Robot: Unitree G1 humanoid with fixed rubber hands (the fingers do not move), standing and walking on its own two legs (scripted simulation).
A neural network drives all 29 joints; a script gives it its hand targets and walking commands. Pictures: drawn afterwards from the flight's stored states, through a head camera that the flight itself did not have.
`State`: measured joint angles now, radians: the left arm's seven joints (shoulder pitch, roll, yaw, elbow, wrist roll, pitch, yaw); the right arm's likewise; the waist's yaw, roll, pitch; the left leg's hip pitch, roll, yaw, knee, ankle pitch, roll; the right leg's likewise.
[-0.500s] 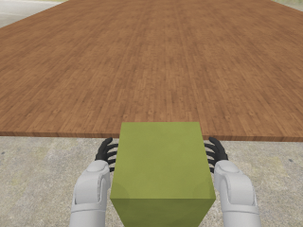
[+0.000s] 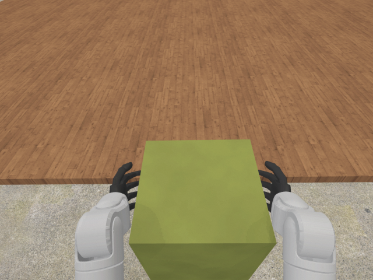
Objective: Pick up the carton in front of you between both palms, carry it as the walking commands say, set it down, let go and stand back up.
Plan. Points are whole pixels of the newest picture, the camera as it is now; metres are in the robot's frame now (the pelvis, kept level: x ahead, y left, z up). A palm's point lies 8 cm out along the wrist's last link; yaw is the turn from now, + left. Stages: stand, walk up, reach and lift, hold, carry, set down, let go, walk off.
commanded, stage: carry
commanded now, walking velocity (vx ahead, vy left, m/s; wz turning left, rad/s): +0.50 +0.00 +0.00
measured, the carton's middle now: (198, 214) +0.28 -0.01 +0.03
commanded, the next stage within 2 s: none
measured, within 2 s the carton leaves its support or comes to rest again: neither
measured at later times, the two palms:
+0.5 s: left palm (138, 92) +0.61 +0.15 +0.12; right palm (242, 87) +0.61 -0.15 +0.12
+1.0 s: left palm (150, 41) +0.91 +0.14 +0.15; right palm (229, 38) +0.92 -0.16 +0.15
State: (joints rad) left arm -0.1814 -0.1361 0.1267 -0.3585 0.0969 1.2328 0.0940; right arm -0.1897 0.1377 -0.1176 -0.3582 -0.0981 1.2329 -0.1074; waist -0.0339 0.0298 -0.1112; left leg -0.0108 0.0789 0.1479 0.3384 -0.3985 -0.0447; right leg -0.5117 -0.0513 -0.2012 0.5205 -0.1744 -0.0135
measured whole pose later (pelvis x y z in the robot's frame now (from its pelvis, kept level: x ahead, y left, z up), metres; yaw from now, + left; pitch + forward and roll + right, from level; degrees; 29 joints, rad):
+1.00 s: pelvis +0.53 -0.01 +0.00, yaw +1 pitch +5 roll +0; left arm -0.85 0.01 0.26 0.06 0.08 1.32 0.12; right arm -0.87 -0.04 -0.25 0.07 -0.05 1.32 -0.14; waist -0.01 0.03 0.04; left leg -0.27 0.04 0.14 0.58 -0.38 0.02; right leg -0.42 -0.02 -0.14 0.58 -0.25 -0.05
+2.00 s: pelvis +0.62 +0.01 +0.00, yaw +1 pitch +2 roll +0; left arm -0.64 -0.01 0.20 0.20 0.07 1.22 0.12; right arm -0.65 -0.01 -0.19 0.22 -0.06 1.21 -0.12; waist -0.02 0.00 -0.09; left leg -0.33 0.00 0.10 0.59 -0.29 0.05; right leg -0.28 -0.02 -0.04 0.59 -0.34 0.00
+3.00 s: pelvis +0.58 +0.00 +0.00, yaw +1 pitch +2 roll +0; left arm -0.67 0.00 0.20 0.22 0.06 1.23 0.12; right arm -0.67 0.00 -0.20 0.22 -0.06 1.22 -0.12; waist 0.00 0.00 -0.08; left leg -0.37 0.02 0.11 0.54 -0.20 0.04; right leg -0.32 -0.01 -0.05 0.56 -0.26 -0.01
